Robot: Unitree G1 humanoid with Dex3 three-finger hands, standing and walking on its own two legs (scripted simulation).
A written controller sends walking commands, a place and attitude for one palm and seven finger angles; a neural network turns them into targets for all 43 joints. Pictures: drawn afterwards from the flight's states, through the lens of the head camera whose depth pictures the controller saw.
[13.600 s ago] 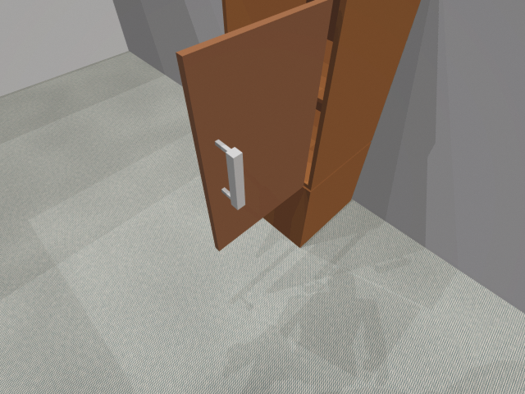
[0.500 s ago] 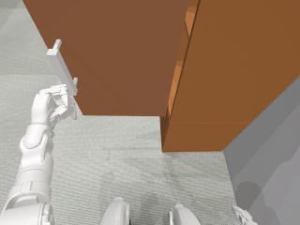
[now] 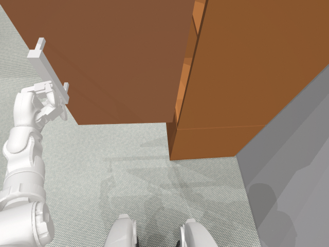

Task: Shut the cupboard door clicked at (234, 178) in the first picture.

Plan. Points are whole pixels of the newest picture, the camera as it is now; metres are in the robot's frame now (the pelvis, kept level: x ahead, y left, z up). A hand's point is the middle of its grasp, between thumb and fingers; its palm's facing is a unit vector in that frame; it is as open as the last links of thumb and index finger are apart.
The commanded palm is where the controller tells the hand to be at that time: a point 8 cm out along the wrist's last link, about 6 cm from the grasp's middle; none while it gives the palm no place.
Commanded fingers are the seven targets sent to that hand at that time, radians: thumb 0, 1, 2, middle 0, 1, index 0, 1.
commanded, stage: bring the fist close to the handle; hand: left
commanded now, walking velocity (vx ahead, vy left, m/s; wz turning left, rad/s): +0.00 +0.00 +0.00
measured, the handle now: (53, 73) +0.53 +0.28 +0.06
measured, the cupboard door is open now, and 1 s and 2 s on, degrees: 89 78 68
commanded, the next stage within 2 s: push the door shut along its arc in 0.06 s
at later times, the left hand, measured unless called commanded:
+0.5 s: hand (61, 93) +0.46 +0.24 +0.07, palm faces -0.02 -1.00 -0.02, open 3.1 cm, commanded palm +0.45 +0.28 +0.06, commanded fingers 0.00 0.90 0.90 -1.30 -1.50 -1.30 -1.50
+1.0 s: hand (67, 76) +0.51 +0.24 +0.07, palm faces -0.13 -0.99 -0.01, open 3.1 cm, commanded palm +0.53 +0.25 +0.06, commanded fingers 0.00 0.90 0.90 -1.30 -1.50 -1.30 -1.50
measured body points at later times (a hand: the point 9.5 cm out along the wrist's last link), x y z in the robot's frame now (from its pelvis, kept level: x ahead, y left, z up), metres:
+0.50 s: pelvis -0.01 +0.00 -0.01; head +0.11 +0.02 +0.42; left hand +0.45 +0.29 +0.07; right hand +0.06 -0.27 -0.12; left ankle +0.04 +0.12 -0.65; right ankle +0.00 -0.13 -0.65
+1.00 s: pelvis -0.02 +0.01 -0.03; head +0.14 +0.05 +0.39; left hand +0.51 +0.29 +0.07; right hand -0.01 -0.27 -0.13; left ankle +0.04 +0.12 -0.65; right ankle +0.00 -0.13 -0.65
